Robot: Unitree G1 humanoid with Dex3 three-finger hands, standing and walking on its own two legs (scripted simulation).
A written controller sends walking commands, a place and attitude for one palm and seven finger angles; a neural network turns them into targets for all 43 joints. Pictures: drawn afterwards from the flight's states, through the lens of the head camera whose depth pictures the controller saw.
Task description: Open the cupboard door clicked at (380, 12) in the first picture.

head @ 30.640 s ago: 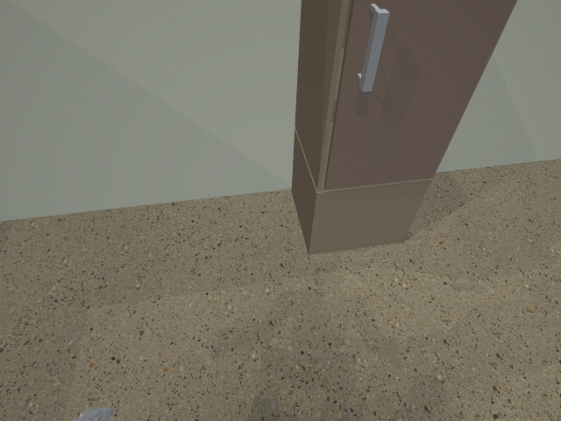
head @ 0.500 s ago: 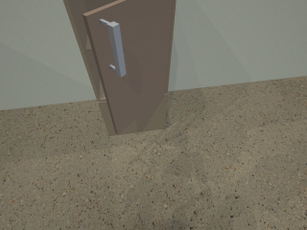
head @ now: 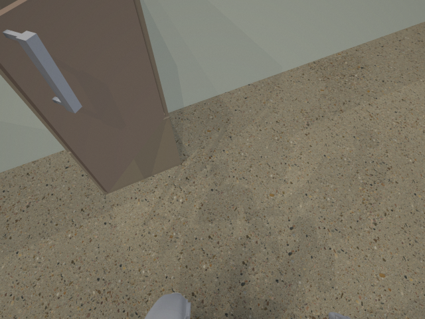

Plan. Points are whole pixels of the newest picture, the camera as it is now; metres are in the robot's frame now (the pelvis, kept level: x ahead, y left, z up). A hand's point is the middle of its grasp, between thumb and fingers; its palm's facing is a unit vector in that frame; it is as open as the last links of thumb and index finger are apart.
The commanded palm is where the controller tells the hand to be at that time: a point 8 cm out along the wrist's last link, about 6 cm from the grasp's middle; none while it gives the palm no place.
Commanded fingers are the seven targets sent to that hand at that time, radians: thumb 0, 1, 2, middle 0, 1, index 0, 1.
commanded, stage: walk to a spot facing it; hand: left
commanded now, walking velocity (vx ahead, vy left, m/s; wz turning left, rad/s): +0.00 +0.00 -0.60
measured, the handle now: (45, 74) +0.53 +0.38 +0.14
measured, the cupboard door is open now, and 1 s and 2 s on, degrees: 40 40 40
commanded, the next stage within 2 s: turn to face it in 1.98 s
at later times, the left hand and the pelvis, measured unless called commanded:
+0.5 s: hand (140, 294) +0.17 +0.19 -0.17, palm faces -0.26 -0.93 -0.26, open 7.4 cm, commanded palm none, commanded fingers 0.00 0.90 0.90 -0.20 -0.30 -0.20 -0.30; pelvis +0.02 +0.00 -0.01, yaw -17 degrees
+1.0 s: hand (185, 249) +0.27 +0.10 -0.17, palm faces -0.55 -0.82 -0.15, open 7.4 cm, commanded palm none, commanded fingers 0.00 0.90 0.90 -0.20 -0.30 -0.20 -0.30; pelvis +0.11 -0.02 +0.00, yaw -36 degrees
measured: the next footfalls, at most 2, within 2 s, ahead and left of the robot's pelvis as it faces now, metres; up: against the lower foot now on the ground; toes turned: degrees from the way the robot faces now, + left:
left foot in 0.22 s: +0.06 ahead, +0.16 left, +0.00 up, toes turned -7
right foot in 0.50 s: +0.03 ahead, -0.12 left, +0.00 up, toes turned -21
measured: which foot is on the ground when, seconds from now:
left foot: up 0.00-0.20, down 0.22-0.50, up 0.52-0.84, down 0.86-1.00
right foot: down 0.00-0.20, up 0.22-0.48, down 0.50-0.84, up 0.86-1.00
